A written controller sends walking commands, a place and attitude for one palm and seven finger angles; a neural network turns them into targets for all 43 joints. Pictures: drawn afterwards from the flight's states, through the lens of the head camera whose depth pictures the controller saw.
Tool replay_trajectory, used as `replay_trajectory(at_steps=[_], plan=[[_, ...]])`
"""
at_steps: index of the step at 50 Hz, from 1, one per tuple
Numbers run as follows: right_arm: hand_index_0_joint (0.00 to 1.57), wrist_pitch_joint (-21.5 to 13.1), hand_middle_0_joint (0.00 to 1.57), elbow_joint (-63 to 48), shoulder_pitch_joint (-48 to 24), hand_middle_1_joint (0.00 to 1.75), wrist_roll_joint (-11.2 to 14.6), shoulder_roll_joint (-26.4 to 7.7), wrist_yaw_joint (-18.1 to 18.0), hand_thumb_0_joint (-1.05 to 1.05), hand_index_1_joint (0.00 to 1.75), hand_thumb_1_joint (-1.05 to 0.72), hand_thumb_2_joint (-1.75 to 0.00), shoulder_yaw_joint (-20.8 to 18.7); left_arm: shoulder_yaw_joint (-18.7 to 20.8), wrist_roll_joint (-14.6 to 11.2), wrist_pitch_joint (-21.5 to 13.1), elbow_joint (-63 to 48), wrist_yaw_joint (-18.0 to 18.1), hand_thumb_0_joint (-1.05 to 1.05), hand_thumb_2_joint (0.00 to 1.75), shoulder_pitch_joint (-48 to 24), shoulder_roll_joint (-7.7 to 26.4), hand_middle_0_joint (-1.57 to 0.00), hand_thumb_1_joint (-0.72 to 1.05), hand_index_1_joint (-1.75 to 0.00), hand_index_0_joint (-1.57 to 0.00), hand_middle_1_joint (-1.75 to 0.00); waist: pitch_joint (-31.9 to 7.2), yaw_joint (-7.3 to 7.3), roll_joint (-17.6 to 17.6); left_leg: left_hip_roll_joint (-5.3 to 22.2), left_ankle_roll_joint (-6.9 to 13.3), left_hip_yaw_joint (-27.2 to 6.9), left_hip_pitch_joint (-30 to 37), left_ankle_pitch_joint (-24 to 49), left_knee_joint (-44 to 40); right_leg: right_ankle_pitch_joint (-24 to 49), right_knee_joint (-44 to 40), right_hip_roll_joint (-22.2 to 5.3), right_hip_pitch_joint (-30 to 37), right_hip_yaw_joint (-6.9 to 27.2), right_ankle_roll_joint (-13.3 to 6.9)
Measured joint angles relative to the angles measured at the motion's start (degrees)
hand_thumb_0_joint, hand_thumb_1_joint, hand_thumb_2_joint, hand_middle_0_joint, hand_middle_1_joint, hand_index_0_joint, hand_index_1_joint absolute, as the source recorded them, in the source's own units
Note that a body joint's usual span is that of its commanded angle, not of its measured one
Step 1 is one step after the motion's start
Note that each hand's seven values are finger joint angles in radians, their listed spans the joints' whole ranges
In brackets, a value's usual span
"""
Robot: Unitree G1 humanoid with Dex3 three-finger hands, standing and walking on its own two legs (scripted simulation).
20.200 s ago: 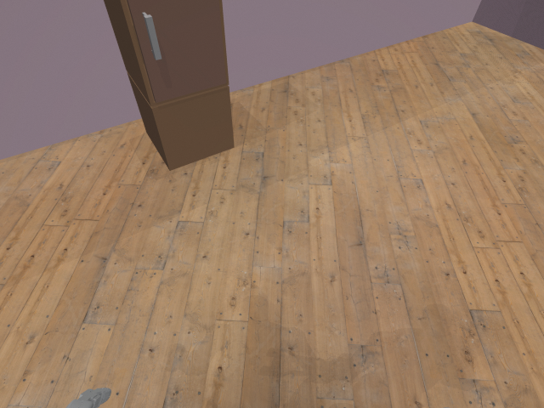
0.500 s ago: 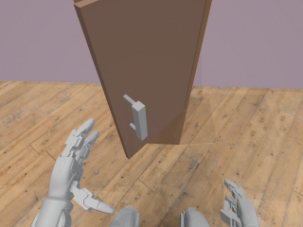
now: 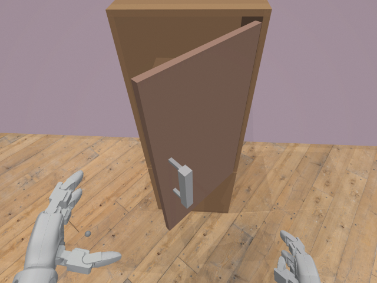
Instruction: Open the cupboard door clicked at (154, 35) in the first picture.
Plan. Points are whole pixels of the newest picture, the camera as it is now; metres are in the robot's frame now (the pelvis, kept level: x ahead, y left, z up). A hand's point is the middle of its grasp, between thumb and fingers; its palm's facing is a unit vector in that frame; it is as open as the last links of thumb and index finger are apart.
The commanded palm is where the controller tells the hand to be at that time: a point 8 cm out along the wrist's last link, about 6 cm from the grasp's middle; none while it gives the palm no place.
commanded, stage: draw the hand back to the body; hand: left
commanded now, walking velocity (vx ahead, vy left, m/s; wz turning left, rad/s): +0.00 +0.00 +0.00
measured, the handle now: (180, 183) +0.37 +0.06 -0.03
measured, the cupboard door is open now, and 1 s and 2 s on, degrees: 48 48 48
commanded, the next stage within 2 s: step back with the hand held close in 0.86 s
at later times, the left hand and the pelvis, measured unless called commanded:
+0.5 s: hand (22, 193) +0.20 +0.25 +0.20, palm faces +0.46 -0.77 -0.44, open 8.9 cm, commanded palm +0.15 +0.29 +0.21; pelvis +0.01 -0.01 +0.04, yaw -1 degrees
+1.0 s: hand (29, 193) +0.20 +0.24 +0.20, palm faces +0.45 -0.78 -0.43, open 7.4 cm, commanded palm +0.15 +0.28 +0.21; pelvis +0.00 -0.02 +0.04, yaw -1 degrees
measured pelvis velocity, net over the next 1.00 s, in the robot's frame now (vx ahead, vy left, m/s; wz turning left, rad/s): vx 0.00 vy -0.02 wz -0.02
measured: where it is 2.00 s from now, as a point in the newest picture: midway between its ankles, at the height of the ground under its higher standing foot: outside the picture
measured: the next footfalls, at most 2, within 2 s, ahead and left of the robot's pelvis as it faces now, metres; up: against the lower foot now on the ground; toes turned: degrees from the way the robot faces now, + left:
none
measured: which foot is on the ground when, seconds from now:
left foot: down 0.00-1.00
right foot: down 0.00-1.00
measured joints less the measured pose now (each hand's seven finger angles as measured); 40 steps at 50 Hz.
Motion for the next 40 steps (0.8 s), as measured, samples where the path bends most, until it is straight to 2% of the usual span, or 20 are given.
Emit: replay_trajectory(at_steps=[4,9,18,28,35,40], plan=[[0.2,-0.7,0.2,1.8,-0.2,0.29,-0.3,0.1,-0.3,0.01,0.3,-0.9,-0.9,0.8,1.3,0.7,1.1,-0.6,2.0,-0.01,0.47,-0.4,0.6,-0.17,-0.09,-0.3,-0.17,-0.3,1.2,0.78,0.3,-0.3,0.1,0.2,4.6,1.7,-4.3,1.5,-4.0,-0.2,4.4,0.1,0.2],[0.2,-1.9,0.2,4.6,-0.8,0.3,-0.6,0.0,-0.2,0.01,0.3,-0.9,-0.9,1.2,3.9,0.9,0.8,-0.9,3.0,0.0,0.54,-2.1,0.9,-0.18,0.08,-0.3,-0.18,-0.3,2.5,1.4,0.6,-0.4,0.1,0.3,10.0,3.7,-9.4,3.4,-8.8,-0.2,9.8,0.0,0.2],[0.21,-3.1,0.2,8.1,-2.8,0.3,-1.1,-0.2,0.1,0.01,0.3,-0.9,-0.9,0.6,9.5,0.5,-0.9,-0.1,2.8,0.0,0.68,-5.1,1.9,-0.19,0.39,-0.3,-0.19,-0.3,5.2,1.88,0.4,-0.1,-0.3,0.8,17.7,7.2,-17.2,6.6,-15.9,0.3,16.8,0.3,-0.2],[0.2,-3.5,0.2,10.7,-4.2,0.29,-1.4,-0.9,0.6,0.01,0.3,-0.9,-0.9,-1.0,15.9,-0.3,-3.7,-0.7,2.6,0.01,0.82,-7.4,3.3,-0.2,0.72,-0.3,-0.21,-0.3,6.7,2.56,1.0,0.6,-0.9,1.1,22.1,9.8,-22.5,9.2,-20.9,1.1,21.0,0.3,-0.8],[0.2,-2.8,0.2,11.3,-4.8,0.29,-1.6,-1.0,0.8,0.01,0.3,-0.9,-0.9,-1.8,14.2,-0.4,-3.2,2.5,1.8,0.01,0.88,-7.9,0.8,-0.2,0.85,-0.3,-0.21,-0.3,8.5,2.44,1.0,0.9,-1.1,1.2,23.0,11.3,-24.6,10.5,-22.7,1.5,21.7,0.4,-1.1],[0.2,-3.4,0.2,12.0,-4.2,0.29,-1.9,-0.8,0.4,0.01,0.3,-0.9,-0.9,-1.9,12.8,0.1,-3.0,1.5,1.7,0.02,0.89,-6.6,0.9,-0.21,0.88,-0.3,-0.21,-0.3,8.5,2.43,0.6,1.2,-1.4,1.2,23.7,11.5,-25.2,10.8,-23.4,1.8,22.4,0.3,-1.3]])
